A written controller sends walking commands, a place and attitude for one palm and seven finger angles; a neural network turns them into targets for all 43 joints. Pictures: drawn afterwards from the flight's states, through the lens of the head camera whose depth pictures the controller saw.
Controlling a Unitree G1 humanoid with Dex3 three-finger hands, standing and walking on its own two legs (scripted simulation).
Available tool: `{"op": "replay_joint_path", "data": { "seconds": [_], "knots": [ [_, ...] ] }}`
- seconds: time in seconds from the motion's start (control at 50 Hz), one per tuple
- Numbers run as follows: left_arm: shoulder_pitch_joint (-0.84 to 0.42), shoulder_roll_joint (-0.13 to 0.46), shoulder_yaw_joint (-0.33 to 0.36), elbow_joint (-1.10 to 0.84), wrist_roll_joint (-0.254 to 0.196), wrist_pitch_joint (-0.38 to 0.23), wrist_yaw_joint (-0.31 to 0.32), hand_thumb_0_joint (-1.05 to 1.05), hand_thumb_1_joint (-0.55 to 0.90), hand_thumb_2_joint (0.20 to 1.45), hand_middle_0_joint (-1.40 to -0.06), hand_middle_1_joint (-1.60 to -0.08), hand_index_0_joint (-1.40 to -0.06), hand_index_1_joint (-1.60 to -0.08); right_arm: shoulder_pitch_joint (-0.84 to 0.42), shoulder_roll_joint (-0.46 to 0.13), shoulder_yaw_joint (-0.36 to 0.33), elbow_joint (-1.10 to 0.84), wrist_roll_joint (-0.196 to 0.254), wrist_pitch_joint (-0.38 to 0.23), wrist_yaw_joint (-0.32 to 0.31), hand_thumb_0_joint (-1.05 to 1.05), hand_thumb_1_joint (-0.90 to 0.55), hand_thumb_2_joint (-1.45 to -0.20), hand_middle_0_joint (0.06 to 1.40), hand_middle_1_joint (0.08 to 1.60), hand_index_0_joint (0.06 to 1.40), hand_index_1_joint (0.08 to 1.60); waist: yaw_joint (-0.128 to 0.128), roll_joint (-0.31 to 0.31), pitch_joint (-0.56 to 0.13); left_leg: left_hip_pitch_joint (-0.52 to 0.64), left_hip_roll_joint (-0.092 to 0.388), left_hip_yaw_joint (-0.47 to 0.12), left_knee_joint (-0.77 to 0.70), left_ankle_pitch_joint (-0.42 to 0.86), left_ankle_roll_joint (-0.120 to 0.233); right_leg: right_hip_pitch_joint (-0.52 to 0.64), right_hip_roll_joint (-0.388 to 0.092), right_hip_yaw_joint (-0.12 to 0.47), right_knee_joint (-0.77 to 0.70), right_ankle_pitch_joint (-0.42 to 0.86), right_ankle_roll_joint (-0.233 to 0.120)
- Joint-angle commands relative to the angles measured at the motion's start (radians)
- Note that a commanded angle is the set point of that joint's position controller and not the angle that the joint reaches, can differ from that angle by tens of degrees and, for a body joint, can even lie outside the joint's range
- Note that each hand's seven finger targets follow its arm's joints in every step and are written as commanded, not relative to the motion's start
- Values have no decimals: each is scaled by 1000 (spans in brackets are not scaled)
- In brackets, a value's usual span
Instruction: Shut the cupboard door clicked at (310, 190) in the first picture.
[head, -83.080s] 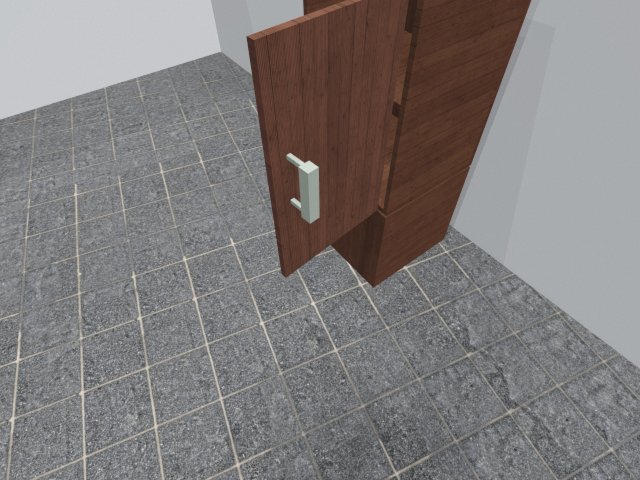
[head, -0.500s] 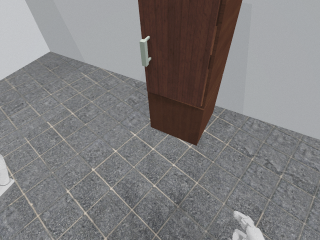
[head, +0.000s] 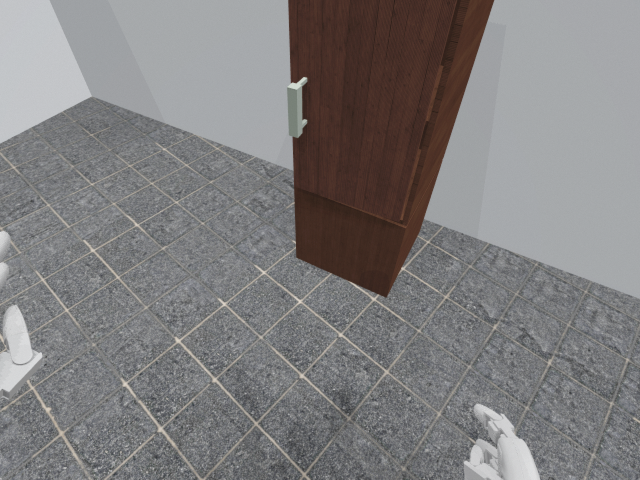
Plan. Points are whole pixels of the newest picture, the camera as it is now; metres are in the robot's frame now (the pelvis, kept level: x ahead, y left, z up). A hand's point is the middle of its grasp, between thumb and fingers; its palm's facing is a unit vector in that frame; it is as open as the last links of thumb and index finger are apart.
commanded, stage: stop stepping back and stand still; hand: left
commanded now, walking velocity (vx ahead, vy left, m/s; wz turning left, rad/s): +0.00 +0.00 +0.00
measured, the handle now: (299, 107) +0.97 +0.10 -0.04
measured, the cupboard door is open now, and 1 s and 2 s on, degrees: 3 3 3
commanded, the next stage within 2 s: let the arm hang, fingers relaxed in 0.48 s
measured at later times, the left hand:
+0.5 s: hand (16, 378) +0.18 +0.28 +0.14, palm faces +0.44 -0.79 -0.42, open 7.4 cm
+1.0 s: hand out of the picture -0.01 +0.19 -0.18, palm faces +0.03 -0.98 -0.18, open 7.1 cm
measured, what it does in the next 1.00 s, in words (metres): stands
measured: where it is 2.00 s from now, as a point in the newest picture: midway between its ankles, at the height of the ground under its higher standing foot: outside the picture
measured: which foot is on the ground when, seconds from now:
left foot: down 0.00-1.00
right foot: down 0.00-1.00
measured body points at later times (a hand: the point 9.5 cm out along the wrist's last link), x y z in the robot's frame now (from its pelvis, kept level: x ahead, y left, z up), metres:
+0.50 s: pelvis -0.02 +0.01 +0.00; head -0.02 +0.01 +0.45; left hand +0.15 +0.32 +0.17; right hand +0.14 -0.23 -0.08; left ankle +0.00 +0.11 -0.74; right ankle -0.01 -0.12 -0.74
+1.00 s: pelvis -0.03 +0.00 +0.00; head -0.01 +0.03 +0.45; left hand -0.02 +0.24 -0.16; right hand +0.01 -0.26 -0.14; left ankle +0.00 +0.11 -0.74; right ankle -0.01 -0.12 -0.74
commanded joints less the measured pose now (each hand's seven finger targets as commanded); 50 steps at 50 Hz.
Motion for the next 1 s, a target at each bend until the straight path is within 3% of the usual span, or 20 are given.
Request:
{"op": "replay_joint_path", "data": {
  "seconds": [0.0, 0.06, 0.1, 0.12, 0.24, 0.34, 0.4, 0.54, 0.56, 0.58, 0.6, 0.64, 0.68, 0.7, 0.74, 0.86, 0.94, 0.98],
  "knots": [
    [-135, 182, 119, -277, 12, -71, 24, 0, 900, 900, -200, -300, -200, -300, -78, -126, -44, -136, -7, -69, -19, 0, -900, -900, 200, 300, 200, 300, 6, 89, -104, -29, 67, -81, -125, 227, 11, 116, -43, 62, -15, 251, -2],
    [-153, 156, 96, -262, 19, -71, 29, 0, 900, 900, -200, -300, -200, -300, -72, -119, -42, -126, -9, -80, -20, 0, -900, -900, 200, 300, 200, 300, 9, 86, -90, -38, 61, -82, -146, 138, 14, 109, -38, 63, -34, 185, -1],
    [-146, 181, 125, -255, 22, -72, 33, 0, 900, 900, -200, -300, -200, -300, -69, -122, -44, -120, -12, -84, -20, 0, -900, -900, 200, 300, 200, 300, 12, 76, -96, -45, 57, -87, -151, 105, 12, 115, -42, 65, -47, 157, -4],
    [-133, 155, 108, -240, 21, -72, 32, 0, 900, 900, -200, -300, -200, -300, -69, -114, -41, -119, -11, -83, -17, 0, -900, -900, 200, 300, 200, 300, 10, 70, -89, -51, 54, -85, -151, 99, 12, 117, -44, 65, -51, 155, -5],
    [-88, 135, 105, -166, 18, -63, 24, 0, 900, 900, -200, -300, -200, -300, -70, -114, -41, -115, -9, -74, -8, 0, -900, -900, 200, 300, 200, 300, 8, 28, -48, -82, 47, -84, -158, 23, 8, 80, -46, 76, -97, 82, -7],
    [-102, 134, 96, -165, 20, -61, 21, 0, 900, 900, -200, -300, -200, -300, -74, -116, -41, -118, -9, -72, -9, 0, -900, -900, 200, 300, 200, 300, 8, 41, -32, -96, 49, -88, -178, -39, 11, 58, -41, 76, -113, 21, -5],
    [-129, 159, 112, -201, 22, -64, 24, 0, 900, 900, -200, -300, -200, -300, -78, -123, -44, -119, -11, -78, -14, 0, -900, -900, 200, 300, 200, 300, 10, 52, -53, -91, 42, -90, -176, -19, 11, 77, -38, 73, -106, 43, -4],
    [-117, 151, 107, -238, 24, -70, 30, 0, 900, 900, -200, -300, -200, -300, -72, -117, -43, -120, -11, -87, -16, 0, -900, -900, 200, 300, 200, 300, 13, 86, -96, -56, 46, -87, -169, 75, 10, 110, -30, 57, -68, 133, -2],
    [-143, -17, -322, 561, 93, 65, -124, 0, 900, 900, -200, -300, -200, -300, -147, -319, -85, 104, -15, -148, 83, 0, -900, -900, 200, 300, 200, 300, -17, 85, 26, -120, 63, -99, -10, 280, 15, -32, -108, 21, 51, 265, -23],
    [-162, -15, -292, 579, 84, 150, -146, 0, 900, 900, -200, -300, -200, -300, -62, -274, -85, 100, -12, -79, 88, 0, -900, -900, 200, 300, 200, 300, -11, 99, -47, -36, 63, -71, -20, 309, -1, -51, -105, 79, 7, 209, -32],
    [-162, -27, -297, 570, 86, 167, -152, 0, 900, 900, -200, -300, -200, -300, -35, -262, -87, 91, -16, -66, 83, 0, -900, -900, 200, 300, 200, 300, -11, 76, -46, -16, 71, -69, -12, 324, 3, -61, -89, 67, 9, 173, -32],
    [-231, -12, -306, 647, 89, 162, -159, 0, 900, 900, -200, -300, -200, -300, -36, -270, -72, 101, -24, -41, 84, 0, -900, -900, 200, 300, 200, 300, 0, 8, -57, -75, 86, -118, -39, 284, 34, -38, -70, 43, 50, 104, -36],
    [-272, 10, -317, 759, 93, 156, -160, 0, 900, 900, -200, -300, -200, -300, -50, -281, -65, 117, -33, -25, 84, 0, -900, -900, 200, 300, 200, 300, 5, -139, -64, -74, 80, -143, -45, 269, 42, -10, -78, 63, 43, 116, -43],
    [-291, 26, -322, 820, 94, 154, -159, 0, 900, 900, -200, -300, -200, -300, -45, -282, -63, 123, -35, -17, 85, 0, -900, -900, 200, 300, 200, 300, 2, -179, -74, -56, 71, -145, -37, 285, 40, -5, -91, 79, 43, 139, -54],
    [-320, 24, -337, 934, 91, 158, -154, 0, 900, 900, -200, -300, -200, -300, -28, -267, -54, 154, -39, -1, 84, 0, -900, -900, 200, 300, 200, 300, -3, -196, -102, -10, 51, -130, -28, 292, 35, -1, -117, 101, 38, 161, -64],
    [-324, -23, -370, 1208, 83, 171, -144, 0, 900, 900, -200, -300, -200, -300, -33, -195, -30, 256, -42, 31, 78, 0, -900, -900, 200, 300, 200, 300, 11, 49, -55, -17, 45, -132, -127, 120, 30, 24, -98, 108, -28, 9, -38],
    [-306, -43, -360, 1329, 82, 166, -143, 0, 900, 900, -200, -300, -200, -300, 5, -168, -35, 321, -41, 38, 67, 0, -900, -900, 200, 300, 200, 300, 9, 144, -19, -18, 44, -126, -155, 30, 27, 31, -96, 104, -81, -4, -49],
    [-303, -38, -364, 1377, 79, 161, -145, 0, 900, 900, -200, -300, -200, -300, 19, -167, -39, 351, -38, 40, 63, 0, -900, -900, 200, 300, 200, 300, 10, 137, -4, -18, 44, -123, -162, 10, 25, 36, -100, 111, -106, -8, -53]
  ]
}}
